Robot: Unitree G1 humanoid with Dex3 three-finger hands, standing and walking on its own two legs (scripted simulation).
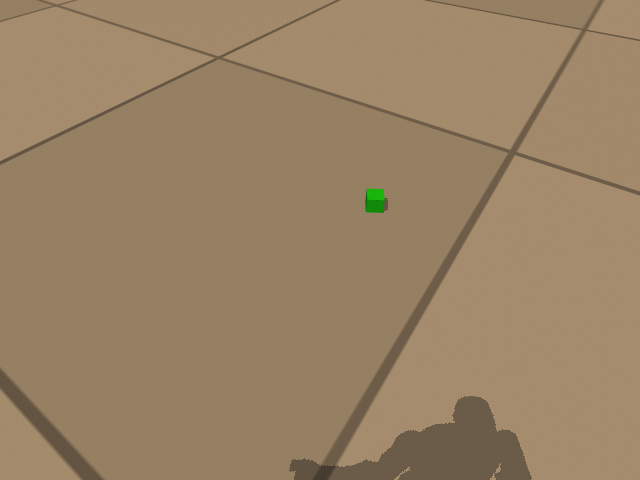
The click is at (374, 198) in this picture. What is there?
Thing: cube
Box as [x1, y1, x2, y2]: [365, 189, 384, 212]
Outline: 367,189 365,200 366,211 382,212 384,200 383,189
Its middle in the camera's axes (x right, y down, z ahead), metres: +0.26 -0.18 +1.82
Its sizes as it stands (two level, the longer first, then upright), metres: 0.080 0.080 0.080
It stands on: the floor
